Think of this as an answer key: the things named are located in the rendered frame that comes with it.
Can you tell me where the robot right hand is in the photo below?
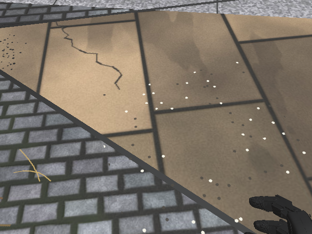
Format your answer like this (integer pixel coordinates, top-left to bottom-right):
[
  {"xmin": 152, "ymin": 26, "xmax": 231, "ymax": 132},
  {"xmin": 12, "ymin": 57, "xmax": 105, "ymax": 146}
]
[{"xmin": 244, "ymin": 194, "xmax": 312, "ymax": 234}]

